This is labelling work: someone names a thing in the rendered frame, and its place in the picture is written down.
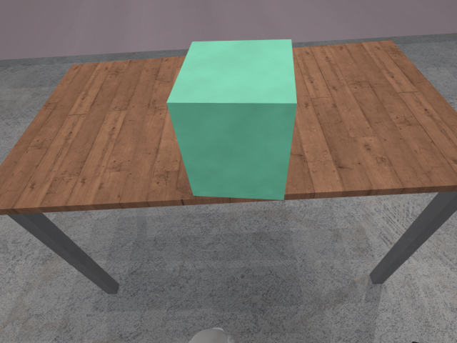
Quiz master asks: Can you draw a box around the carton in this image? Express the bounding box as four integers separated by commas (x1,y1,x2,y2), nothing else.
166,39,297,200

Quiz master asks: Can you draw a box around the robot left thigh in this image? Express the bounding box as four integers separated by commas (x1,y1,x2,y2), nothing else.
189,329,233,343

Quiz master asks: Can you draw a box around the table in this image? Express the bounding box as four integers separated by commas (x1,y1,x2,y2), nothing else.
0,40,457,294

